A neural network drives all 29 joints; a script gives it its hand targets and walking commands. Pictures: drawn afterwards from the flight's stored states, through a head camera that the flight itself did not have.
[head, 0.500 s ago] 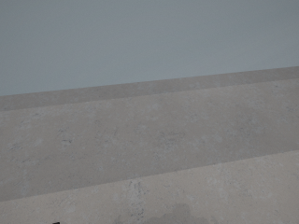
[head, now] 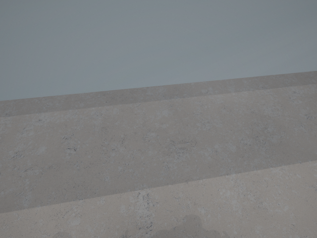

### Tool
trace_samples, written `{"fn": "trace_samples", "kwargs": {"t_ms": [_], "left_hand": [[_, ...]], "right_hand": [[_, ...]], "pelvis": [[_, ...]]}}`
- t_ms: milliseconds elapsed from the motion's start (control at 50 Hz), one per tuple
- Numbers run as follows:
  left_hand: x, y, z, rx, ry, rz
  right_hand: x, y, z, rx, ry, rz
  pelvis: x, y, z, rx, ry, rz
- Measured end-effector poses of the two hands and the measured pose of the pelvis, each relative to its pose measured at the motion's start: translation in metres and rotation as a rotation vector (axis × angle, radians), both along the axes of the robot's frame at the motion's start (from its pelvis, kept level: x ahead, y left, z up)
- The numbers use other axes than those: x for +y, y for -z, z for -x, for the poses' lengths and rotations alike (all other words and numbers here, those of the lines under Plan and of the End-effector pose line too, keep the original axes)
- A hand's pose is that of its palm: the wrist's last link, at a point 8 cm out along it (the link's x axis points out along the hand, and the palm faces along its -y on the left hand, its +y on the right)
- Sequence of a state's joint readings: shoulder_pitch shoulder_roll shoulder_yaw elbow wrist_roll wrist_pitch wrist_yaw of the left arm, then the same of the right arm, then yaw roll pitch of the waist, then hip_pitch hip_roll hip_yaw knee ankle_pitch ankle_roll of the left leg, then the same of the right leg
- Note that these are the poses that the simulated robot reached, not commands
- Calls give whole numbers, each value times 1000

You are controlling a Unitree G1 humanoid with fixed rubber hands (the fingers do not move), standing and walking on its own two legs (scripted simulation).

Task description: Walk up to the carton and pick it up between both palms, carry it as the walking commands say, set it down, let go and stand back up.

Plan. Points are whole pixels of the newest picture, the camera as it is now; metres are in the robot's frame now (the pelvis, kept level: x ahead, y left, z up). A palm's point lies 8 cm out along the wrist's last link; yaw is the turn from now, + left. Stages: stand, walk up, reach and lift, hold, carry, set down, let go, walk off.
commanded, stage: stand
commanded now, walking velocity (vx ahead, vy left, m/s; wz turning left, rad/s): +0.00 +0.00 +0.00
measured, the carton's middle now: out of the picture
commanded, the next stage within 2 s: walk up in 0.88 s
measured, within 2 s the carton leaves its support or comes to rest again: neither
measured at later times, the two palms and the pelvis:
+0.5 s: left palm out of the picture +0.08 +0.29 -0.12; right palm out of the picture +0.09 -0.29 -0.11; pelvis +0.01 +0.00 +0.00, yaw +1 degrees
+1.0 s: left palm out of the picture +0.08 +0.29 -0.12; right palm out of the picture +0.09 -0.29 -0.11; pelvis +0.01 +0.00 +0.00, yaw +1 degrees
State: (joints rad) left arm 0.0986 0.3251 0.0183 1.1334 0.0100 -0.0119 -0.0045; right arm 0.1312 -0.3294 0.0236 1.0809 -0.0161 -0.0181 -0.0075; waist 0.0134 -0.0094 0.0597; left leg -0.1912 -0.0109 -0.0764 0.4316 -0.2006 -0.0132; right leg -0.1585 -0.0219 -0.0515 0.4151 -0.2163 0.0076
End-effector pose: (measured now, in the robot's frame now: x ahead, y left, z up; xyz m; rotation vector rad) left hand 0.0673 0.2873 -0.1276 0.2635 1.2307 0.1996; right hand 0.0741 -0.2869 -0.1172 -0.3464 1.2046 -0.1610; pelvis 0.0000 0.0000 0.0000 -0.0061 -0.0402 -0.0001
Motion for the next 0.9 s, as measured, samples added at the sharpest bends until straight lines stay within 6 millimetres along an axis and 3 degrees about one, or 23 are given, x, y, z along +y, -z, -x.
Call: {"fn": "trace_samples", "kwargs": {"t_ms": [660, 900], "left_hand": [[9, -7, -12, -22, -13, -19], [1, -3, -14, -10, -13, 7]], "right_hand": [[-5, -6, -13, -11, 7, 16], [-6, -6, -13, -2, 15, 15]], "pelvis": [[2, -3, -7, 0, -10, 1], [2, -3, -11, 7, -17, 0]]}}
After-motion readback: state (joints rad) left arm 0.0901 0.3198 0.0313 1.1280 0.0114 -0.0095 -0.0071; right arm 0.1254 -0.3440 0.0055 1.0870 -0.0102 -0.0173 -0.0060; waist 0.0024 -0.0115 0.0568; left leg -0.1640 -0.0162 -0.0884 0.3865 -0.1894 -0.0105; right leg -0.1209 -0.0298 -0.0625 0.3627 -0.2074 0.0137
